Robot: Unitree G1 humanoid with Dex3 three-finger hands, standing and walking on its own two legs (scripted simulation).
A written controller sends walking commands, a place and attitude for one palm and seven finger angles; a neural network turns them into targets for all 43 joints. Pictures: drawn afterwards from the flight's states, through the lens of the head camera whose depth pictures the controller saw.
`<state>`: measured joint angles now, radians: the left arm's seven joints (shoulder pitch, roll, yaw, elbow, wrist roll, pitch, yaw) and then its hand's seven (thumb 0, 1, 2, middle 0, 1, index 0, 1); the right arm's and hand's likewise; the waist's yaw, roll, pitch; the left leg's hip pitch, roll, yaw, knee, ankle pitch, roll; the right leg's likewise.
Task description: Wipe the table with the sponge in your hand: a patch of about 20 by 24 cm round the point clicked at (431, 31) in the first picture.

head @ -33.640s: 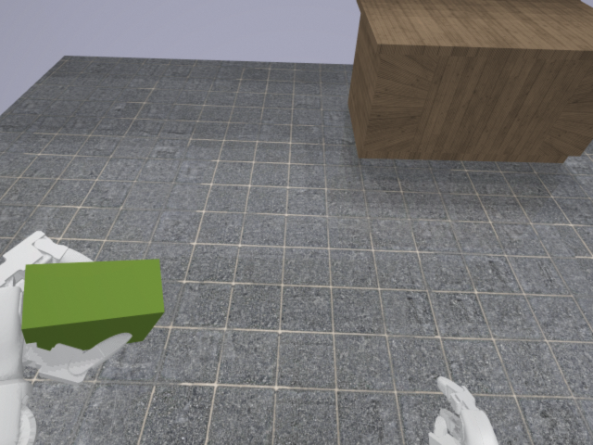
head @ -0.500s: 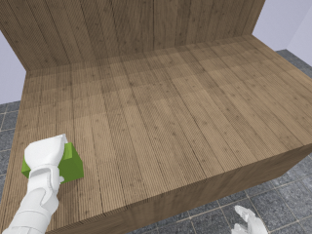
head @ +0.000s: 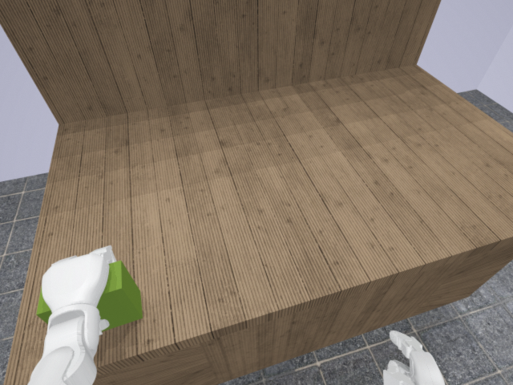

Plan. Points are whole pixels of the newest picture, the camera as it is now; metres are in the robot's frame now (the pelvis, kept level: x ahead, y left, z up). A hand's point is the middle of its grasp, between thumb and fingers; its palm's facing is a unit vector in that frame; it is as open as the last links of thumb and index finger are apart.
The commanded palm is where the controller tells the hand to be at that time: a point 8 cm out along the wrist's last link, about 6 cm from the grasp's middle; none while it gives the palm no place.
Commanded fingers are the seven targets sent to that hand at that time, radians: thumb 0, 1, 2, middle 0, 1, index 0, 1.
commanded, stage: lift the sponge slowly off the table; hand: left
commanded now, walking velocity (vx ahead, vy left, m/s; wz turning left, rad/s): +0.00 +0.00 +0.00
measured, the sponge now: (99, 306) +0.24 +0.31 -0.05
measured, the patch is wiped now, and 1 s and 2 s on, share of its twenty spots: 1.00 1.00 1.00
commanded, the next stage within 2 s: none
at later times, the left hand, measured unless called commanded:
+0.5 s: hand (94, 303) +0.23 +0.29 -0.01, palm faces -0.08 -0.09 -0.99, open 9.9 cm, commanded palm +0.21 +0.28 +0.05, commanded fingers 0.00 0.10 1.30 -1.20 -1.60 -1.20 -1.60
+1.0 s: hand (88, 300) +0.23 +0.29 +0.01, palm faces -0.07 -0.11 -0.99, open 9.9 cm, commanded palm +0.21 +0.28 +0.08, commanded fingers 0.00 0.10 1.30 -1.20 -1.60 -1.20 -1.60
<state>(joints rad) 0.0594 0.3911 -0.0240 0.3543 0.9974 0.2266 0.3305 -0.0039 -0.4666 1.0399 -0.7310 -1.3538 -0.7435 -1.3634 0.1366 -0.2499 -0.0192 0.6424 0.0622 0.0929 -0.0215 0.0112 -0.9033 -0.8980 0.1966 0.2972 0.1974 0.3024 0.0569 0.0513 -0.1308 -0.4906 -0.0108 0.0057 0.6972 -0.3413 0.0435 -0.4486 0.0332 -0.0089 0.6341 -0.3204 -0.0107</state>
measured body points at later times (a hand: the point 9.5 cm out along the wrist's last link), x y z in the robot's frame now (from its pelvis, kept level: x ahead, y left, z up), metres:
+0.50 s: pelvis +0.00 +0.00 +0.00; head +0.01 -0.01 +0.45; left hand +0.23 +0.29 +0.04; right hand +0.20 -0.23 -0.09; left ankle +0.00 +0.09 -0.72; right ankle +0.00 -0.12 -0.72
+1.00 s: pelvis +0.00 -0.01 +0.01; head +0.01 -0.02 +0.46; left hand +0.23 +0.29 +0.07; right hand +0.22 -0.23 -0.08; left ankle +0.00 +0.09 -0.72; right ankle +0.00 -0.12 -0.72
